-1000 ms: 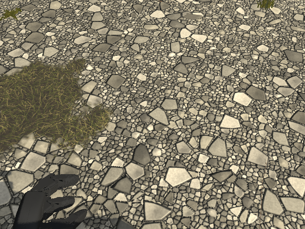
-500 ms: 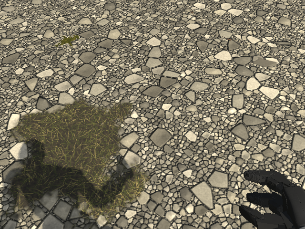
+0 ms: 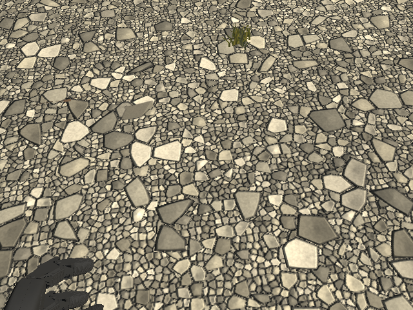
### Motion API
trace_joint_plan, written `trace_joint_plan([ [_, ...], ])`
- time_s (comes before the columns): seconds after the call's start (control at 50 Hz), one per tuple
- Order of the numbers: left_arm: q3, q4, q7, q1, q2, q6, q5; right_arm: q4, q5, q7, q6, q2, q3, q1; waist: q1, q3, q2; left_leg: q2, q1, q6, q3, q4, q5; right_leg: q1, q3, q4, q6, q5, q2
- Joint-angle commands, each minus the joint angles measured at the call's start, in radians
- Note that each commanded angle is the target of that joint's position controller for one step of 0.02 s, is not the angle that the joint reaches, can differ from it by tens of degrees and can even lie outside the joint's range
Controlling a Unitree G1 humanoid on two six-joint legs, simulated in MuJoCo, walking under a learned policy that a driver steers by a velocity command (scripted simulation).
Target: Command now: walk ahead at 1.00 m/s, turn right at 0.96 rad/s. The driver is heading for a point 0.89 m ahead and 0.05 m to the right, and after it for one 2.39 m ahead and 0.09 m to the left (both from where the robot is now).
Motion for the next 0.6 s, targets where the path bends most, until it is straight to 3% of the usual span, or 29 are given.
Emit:
trace_joint_plan([
  [0.02,0.116,0.092,0.025,0.556,0.239,0.024,-0.016,-0.139,0.007,-0.009,-0.017,-0.207,-0.036,-0.172,0.374,-0.209,0.047,0.126,-0.601,0.097,-0.071,0.799,1.086,0.956,0.063,-0.048,-0.11,-0.032,0.076],
  [0.04,0.108,0.063,0.034,0.439,0.311,0.019,0.002,-0.199,-0.014,0.008,-0.052,-0.008,0.025,-0.028,0.152,-0.24,-0.36,-0.08,-1.003,0.052,-0.177,1.237,-0.04,1.17,0.573,-0.163,-0.273,-0.182,-0.116],
  [0.06,0.094,0.007,0.035,0.442,0.254,-0.003,0.024,-0.25,0.021,0.019,-0.098,-0.092,0.031,-0.075,0.199,-0.478,-0.262,-0.079,-1.117,0.094,-0.418,1.284,-0.003,1.25,0.992,-0.413,-0.359,-0.633,-0.244],
  [0.08,0.087,0.018,0.036,0.45,0.2,-0.021,0.029,-0.28,0.049,0.018,-0.114,-0.155,0.017,-0.241,0.237,-0.317,-0.094,-0.035,-1.156,0.125,-0.425,1.191,0.095,1.111,0.992,-0.518,-0.274,-0.689,-0.228],
  [0.1,0.082,0.029,0.032,0.405,0.194,-0.04,0.033,-0.295,0.047,0.01,-0.118,-0.129,0.024,-0.278,0.173,-0.177,0.058,-0.006,-1.133,0.128,-0.419,1.081,0.146,0.922,0.932,-0.537,-0.242,-0.599,-0.208],
  [0.12,0.073,0.023,0.031,0.333,0.171,-0.051,0.037,-0.271,0.019,0.002,-0.111,-0.106,0.029,-0.266,0.113,-0.113,0.139,0.031,-1.048,0.119,-0.428,0.998,0.172,0.752,0.836,-0.521,-0.223,-0.469,-0.17],
  [0.14,0.068,0.009,0.036,0.274,0.159,-0.057,0.052,-0.256,0.01,0.004,-0.094,-0.104,0.024,-0.211,0.057,-0.087,0.101,0.051,-0.965,0.102,-0.447,0.947,0.188,0.616,0.76,-0.514,-0.227,-0.382,-0.125],
  [0.16,0.058,0.007,0.04,0.242,0.129,-0.056,0.051,-0.245,0.007,0.006,-0.074,-0.112,0.018,-0.193,0.034,-0.051,0.077,0.062,-0.929,0.083,-0.445,0.894,0.184,0.53,0.693,-0.531,-0.224,-0.343,-0.088],
  [0.18,0.05,0.018,0.046,0.233,0.104,-0.055,0.037,-0.243,0.0,0.004,-0.06,-0.104,0.016,-0.2,0.024,-0.016,0.071,0.073,-0.914,0.066,-0.432,0.827,0.189,0.464,0.63,-0.55,-0.215,-0.317,-0.063],
  [0.2,0.047,0.027,0.055,0.237,0.098,-0.055,0.028,-0.256,-0.006,0.002,-0.052,-0.091,0.02,-0.229,0.024,0.017,0.052,0.074,-0.898,0.047,-0.413,0.754,0.204,0.389,0.591,-0.559,-0.218,-0.277,-0.049],
  [0.26,0.051,0.051,0.084,0.252,0.104,-0.05,0.016,-0.324,-0.025,0.008,-0.056,-0.024,0.042,-0.425,0.091,0.079,0.035,0.024,-0.771,0.006,-0.338,0.433,0.499,0.211,0.439,-0.556,-0.166,-0.171,0.052],
  [0.28,0.058,0.062,0.088,0.265,0.118,-0.045,0.012,-0.339,-0.022,0.014,-0.059,-0.006,0.046,-0.462,0.115,0.068,0.021,-0.002,-0.693,0.002,-0.318,0.337,0.593,0.175,0.416,-0.549,-0.136,-0.183,0.067],
  [0.32,0.068,0.086,0.091,0.309,0.135,-0.043,-0.001,-0.359,0.008,0.02,-0.064,-0.029,0.031,-0.496,0.147,0.03,-0.014,-0.031,-0.582,-0.005,-0.342,0.237,0.695,0.194,0.465,-0.534,-0.1,-0.278,0.047],
  [0.34,0.066,0.098,0.094,0.321,0.122,-0.044,-0.005,-0.359,0.023,0.021,-0.064,-0.053,0.021,-0.495,0.148,0.022,-0.042,-0.02,-0.594,-0.007,-0.363,0.2,0.702,0.268,0.48,-0.51,-0.089,-0.298,0.03],
  [0.38,0.062,0.124,0.1,0.354,0.093,-0.038,-0.005,-0.359,0.034,0.023,-0.067,-0.079,0.01,-0.502,0.156,0.026,-0.073,0.008,-0.653,0.006,-0.38,0.149,0.665,0.442,0.508,-0.445,-0.074,-0.256,-0.015],
  [0.4,0.065,0.139,0.102,0.372,0.092,-0.027,0.002,-0.352,0.026,0.024,-0.07,-0.093,0.001,-0.481,0.146,0.026,-0.084,0.004,-0.664,0.022,-0.362,0.133,0.618,0.529,0.516,-0.389,-0.061,-0.124,-0.032],
  [0.42,0.067,0.146,0.102,0.375,0.094,-0.014,0.013,-0.331,0.014,0.023,-0.074,-0.116,-0.018,-0.393,0.102,-0.025,-0.091,-0.024,-0.599,0.048,-0.331,0.124,0.559,0.606,0.503,-0.272,-0.033,0.125,-0.024],
  [0.44,0.063,0.138,0.095,0.351,0.097,-0.006,0.03,-0.309,0.003,0.019,-0.075,-0.138,-0.035,-0.253,0.017,-0.122,-0.103,-0.017,-0.449,0.08,-0.303,0.135,0.577,0.614,0.471,-0.08,0.013,0.325,0.003],
  [0.46,0.037,0.104,0.09,0.333,0.029,-0.003,0.056,-0.284,-0.014,0.015,-0.072,-0.172,-0.035,-0.06,-0.053,-0.304,-0.037,0.116,-0.126,0.125,-0.425,0.255,0.703,0.447,0.436,0.239,0.053,0.177,0.042],
  [0.48,0.006,0.12,0.077,0.617,-0.087,-0.014,0.004,-0.226,-0.037,0.037,-0.066,-0.266,-0.052,-0.009,0.088,-0.501,0.51,0.409,0.215,0.367,-1.011,0.121,0.661,0.111,0.343,0.662,0.133,-0.588,0.22],
  [0.5,0.009,0.156,0.084,0.601,0.016,-0.008,-0.011,-0.234,-0.015,0.051,-0.057,-0.172,-0.039,0.005,0.043,-0.508,0.389,0.402,0.19,0.347,-1.145,0.028,0.349,0.015,0.364,0.748,0.138,-0.533,0.13],
  [0.52,0.023,0.121,0.087,0.397,0.08,-0.003,-0.005,-0.25,-0.009,0.043,-0.047,-0.097,-0.021,-0.074,-0.004,-0.321,0.239,0.342,0.032,0.307,-0.931,0.006,0.423,-0.016,0.309,0.739,0.147,-0.47,0.093],
  [0.54,0.027,0.078,0.096,0.213,0.103,-0.001,0.028,-0.251,-0.014,0.041,-0.036,-0.069,-0.004,-0.166,-0.006,-0.172,0.043,0.263,-0.176,0.248,-0.72,-0.002,0.664,0.036,0.252,0.653,0.143,-0.422,0.057],
  [0.56,0.029,0.053,0.094,0.205,0.089,-0.006,0.032,-0.241,-0.022,0.041,-0.039,-0.078,0.001,-0.209,0.044,-0.13,0.099,0.275,-0.277,0.286,-0.674,0.022,0.907,0.051,0.263,0.623,0.153,-0.408,0.045],
  [0.6,0.027,0.064,0.086,0.223,0.063,0.0,0.033,-0.2,-0.02,0.041,-0.053,-0.04,0.014,-0.202,0.076,-0.12,0.118,0.215,-0.362,0.277,-0.538,0.005,1.076,0.124,0.258,0.471,0.15,-0.429,0.002],
])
